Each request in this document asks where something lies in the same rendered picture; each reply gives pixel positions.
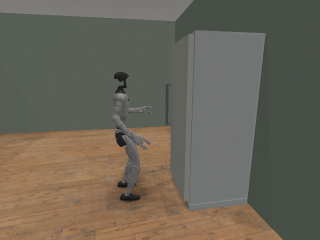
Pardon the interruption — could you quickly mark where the robot right hand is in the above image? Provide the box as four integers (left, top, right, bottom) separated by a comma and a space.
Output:
132, 134, 151, 150

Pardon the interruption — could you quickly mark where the handle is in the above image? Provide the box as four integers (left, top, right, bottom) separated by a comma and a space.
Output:
165, 84, 172, 125

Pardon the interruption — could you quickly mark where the robot left hand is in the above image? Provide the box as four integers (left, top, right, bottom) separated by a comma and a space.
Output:
139, 106, 152, 114

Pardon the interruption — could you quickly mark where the fridge door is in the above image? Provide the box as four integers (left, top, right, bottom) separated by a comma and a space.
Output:
170, 33, 195, 201

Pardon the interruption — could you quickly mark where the left robot forearm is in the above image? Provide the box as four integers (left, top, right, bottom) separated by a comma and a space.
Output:
128, 107, 140, 114

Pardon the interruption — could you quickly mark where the right robot thigh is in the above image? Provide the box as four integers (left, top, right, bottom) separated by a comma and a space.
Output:
116, 133, 140, 171

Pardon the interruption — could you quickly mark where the right robot foot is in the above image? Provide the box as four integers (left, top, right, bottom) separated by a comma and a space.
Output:
120, 193, 141, 201

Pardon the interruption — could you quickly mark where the right robot upper arm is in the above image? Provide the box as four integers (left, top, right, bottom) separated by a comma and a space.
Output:
111, 93, 125, 122

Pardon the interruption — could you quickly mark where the right robot forearm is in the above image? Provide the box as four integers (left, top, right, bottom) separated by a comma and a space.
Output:
113, 115, 135, 139

